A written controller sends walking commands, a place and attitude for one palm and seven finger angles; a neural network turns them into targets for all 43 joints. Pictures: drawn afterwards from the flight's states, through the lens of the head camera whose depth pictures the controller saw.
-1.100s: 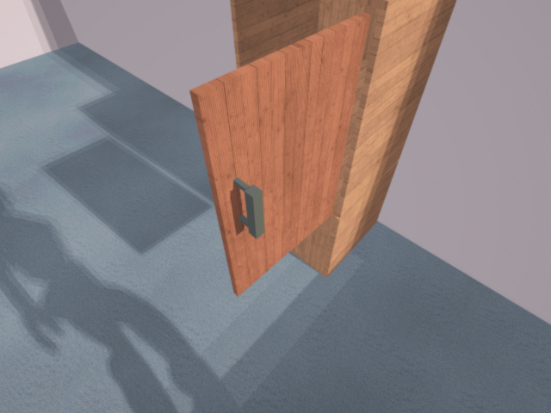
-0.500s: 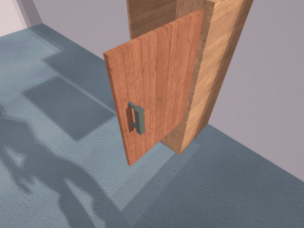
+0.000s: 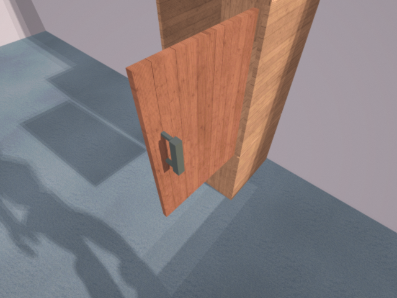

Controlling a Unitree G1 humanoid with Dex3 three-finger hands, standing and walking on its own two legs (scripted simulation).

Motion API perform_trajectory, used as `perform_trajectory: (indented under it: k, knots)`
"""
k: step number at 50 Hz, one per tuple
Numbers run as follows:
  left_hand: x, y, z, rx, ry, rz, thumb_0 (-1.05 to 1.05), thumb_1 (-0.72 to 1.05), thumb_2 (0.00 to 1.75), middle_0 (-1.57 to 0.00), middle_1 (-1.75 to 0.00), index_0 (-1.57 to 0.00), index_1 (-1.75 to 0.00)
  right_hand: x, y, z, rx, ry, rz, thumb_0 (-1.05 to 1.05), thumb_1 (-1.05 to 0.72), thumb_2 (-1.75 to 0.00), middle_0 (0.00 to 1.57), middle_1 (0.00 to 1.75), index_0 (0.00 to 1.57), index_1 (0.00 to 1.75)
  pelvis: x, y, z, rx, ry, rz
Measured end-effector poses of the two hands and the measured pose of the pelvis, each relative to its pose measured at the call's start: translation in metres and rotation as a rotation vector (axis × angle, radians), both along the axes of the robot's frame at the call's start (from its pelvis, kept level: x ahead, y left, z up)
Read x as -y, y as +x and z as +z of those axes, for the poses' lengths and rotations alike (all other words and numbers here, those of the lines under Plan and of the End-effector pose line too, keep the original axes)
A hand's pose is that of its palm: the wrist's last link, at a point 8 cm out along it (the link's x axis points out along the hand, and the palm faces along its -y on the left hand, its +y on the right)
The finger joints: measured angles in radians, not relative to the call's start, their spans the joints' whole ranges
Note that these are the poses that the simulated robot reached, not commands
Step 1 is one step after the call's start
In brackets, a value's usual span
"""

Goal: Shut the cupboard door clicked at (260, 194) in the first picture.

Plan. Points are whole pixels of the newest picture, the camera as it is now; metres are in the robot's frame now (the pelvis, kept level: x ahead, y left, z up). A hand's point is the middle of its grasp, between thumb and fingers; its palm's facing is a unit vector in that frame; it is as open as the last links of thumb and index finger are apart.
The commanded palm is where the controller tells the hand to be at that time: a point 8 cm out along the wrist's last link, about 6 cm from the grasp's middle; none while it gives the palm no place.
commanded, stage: walk to a spot facing it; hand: left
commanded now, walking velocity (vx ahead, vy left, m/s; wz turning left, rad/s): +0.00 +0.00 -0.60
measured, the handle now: (172, 153) +0.45 +0.10 +0.00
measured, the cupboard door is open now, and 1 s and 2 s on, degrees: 87 87 87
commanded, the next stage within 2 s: none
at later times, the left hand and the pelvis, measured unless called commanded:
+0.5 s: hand out of the picture +0.09 +0.16 -0.16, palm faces -0.17 -0.93 -0.32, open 7.4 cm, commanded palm none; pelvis -0.02 -0.03 -0.01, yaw -15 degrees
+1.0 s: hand (145, 286) +0.18 +0.15 -0.18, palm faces -0.45 -0.87 -0.23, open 7.4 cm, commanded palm none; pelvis +0.01 -0.01 +0.00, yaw -33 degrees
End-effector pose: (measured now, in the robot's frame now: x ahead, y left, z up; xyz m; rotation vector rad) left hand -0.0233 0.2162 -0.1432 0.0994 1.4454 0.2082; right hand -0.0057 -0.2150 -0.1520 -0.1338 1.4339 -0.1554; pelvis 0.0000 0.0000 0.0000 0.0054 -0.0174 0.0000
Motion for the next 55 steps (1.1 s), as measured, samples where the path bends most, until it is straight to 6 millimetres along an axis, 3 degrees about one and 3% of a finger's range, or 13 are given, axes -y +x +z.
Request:
perform_trajectory:
  k: [9,14,20,26,31,37,42,45,49,55]
  knots:
    - [-0.018,0.024,-0.008,0.008,0.01,-0.081,0.0,0.91,0.9,-0.2,-0.3,-0.2,-0.3,0.012,-0.011,-0.002,0.045,-0.047,-0.104,0.0,-0.9,-0.9,0.2,0.3,0.2,0.3,-0.003,-0.012,-0.009,-0.013,0.005,-0.086]
    - [-0.024,0.06,-0.002,0.063,0.052,-0.155,0.0,0.91,0.9,-0.2,-0.3,-0.2,-0.3,0.024,-0.023,-0.006,0.069,-0.052,-0.139,0.0,-0.9,-0.9,0.21,0.3,0.2,0.3,0.003,-0.018,-0.012,-0.016,0.023,-0.148]
    - [-0.009,0.105,0.006,0.188,0.114,-0.247,0.0,0.91,0.9,-0.2,-0.3,-0.2,-0.3,0.053,-0.029,-0.026,0.073,-0.028,-0.182,0.0,-0.9,-0.9,0.21,0.3,0.2,0.3,0.026,-0.02,-0.024,-0.023,0.028,-0.205]
    - [0.012,0.111,0.017,0.157,0.116,-0.316,0.0,0.91,0.9,-0.2,-0.3,-0.2,-0.3,0.079,-0.006,-0.01,0.153,-0.054,-0.241,0.0,-0.9,-0.9,0.2,0.3,0.2,0.3,0.035,-0.021,-0.01,-0.024,0.033,-0.278]
    - [0.026,0.113,0.018,0.121,0.08,-0.368,0.0,0.91,0.9,-0.2,-0.3,-0.2,-0.3,0.09,0.019,0.009,0.253,-0.077,-0.284,0.0,-0.9,-0.9,0.2,0.3,0.2,0.3,0.037,-0.015,-0.002,-0.033,0.039,-0.344]
    - [0.029,0.125,0.011,0.106,0.039,-0.415,0.0,0.9,0.9,-0.21,-0.3,-0.2,-0.3,0.088,0.038,0.023,0.322,-0.107,-0.324,0.0,-0.9,-0.9,0.2,0.3,0.2,0.3,0.03,-0.006,-0.001,-0.037,0.032,-0.415]
    - [0.019,0.149,-0.001,0.099,0.017,-0.459,0.0,0.9,0.9,-0.21,-0.3,-0.2,-0.3,0.076,0.04,0.03,0.353,-0.145,-0.364,0.0,-0.9,-0.9,0.2,0.3,0.2,0.3,0.017,0.007,-0.005,-0.048,0.018,-0.471]
    - [0.014,0.173,-0.011,0.114,0.008,-0.498,0.0,0.9,0.9,-0.21,-0.3,-0.2,-0.3,0.067,0.027,0.027,0.343,-0.178,-0.379,0.0,-0.9,-0.9,0.21,0.3,0.2,0.3,0.01,0.013,-0.013,-0.053,0.001,-0.504]
    - [0.02,0.209,-0.004,0.155,0.006,-0.574,0.01,0.91,0.9,-0.2,-0.3,-0.2,-0.3,0.05,-0.01,0.03,0.257,-0.172,-0.415,0.0,-0.9,-0.9,0.21,0.3,0.2,0.3,0.01,0.014,-0.006,-0.047,-0.007,-0.56]
    - [0.058,0.255,0.01,0.209,0.0,-0.715,0.01,0.91,0.9,-0.2,-0.3,-0.19,-0.29,0.033,-0.078,0.022,0.14,-0.141,-0.556,0.0,-0.9,-0.9,0.21,0.3,0.2,0.3,0.019,0.014,-0.003,-0.045,-0.018,-0.651]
